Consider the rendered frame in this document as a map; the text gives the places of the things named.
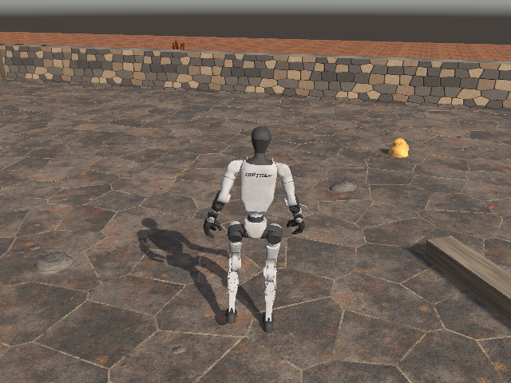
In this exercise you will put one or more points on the left robot hand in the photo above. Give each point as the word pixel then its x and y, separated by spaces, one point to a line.
pixel 208 226

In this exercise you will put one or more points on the robot right thigh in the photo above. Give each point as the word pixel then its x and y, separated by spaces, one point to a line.
pixel 272 244

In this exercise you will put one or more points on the robot right forearm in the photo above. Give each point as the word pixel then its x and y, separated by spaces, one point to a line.
pixel 296 211

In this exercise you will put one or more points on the robot right upper arm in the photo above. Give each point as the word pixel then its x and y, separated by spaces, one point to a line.
pixel 288 184

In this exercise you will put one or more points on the robot left foot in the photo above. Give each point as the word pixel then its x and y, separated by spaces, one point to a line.
pixel 231 317

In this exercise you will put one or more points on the robot left upper arm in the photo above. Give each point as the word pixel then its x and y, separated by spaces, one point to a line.
pixel 228 180

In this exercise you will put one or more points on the robot left forearm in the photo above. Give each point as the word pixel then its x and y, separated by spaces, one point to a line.
pixel 215 209

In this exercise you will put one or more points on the right robot hand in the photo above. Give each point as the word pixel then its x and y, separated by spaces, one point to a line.
pixel 294 223

